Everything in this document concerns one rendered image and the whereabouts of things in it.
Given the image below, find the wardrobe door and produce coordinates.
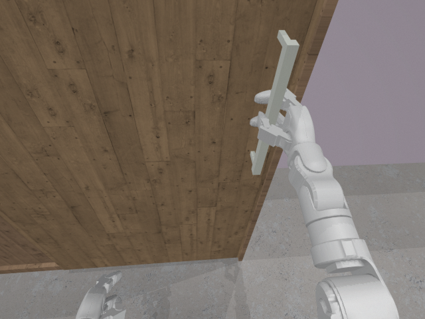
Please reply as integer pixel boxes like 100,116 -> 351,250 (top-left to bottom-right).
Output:
0,0 -> 325,270
0,217 -> 54,266

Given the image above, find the robot left hand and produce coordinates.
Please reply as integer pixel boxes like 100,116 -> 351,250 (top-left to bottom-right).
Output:
76,270 -> 126,319

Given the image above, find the robot right hand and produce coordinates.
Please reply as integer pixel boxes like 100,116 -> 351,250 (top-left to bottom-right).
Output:
250,89 -> 315,156

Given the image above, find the handle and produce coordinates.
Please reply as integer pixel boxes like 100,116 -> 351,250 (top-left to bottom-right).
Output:
250,30 -> 299,175

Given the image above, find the robot right forearm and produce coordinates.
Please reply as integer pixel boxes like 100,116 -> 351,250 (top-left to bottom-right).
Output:
287,142 -> 399,319

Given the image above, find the right robot upper arm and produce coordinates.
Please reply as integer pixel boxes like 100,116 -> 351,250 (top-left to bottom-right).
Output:
315,274 -> 398,319

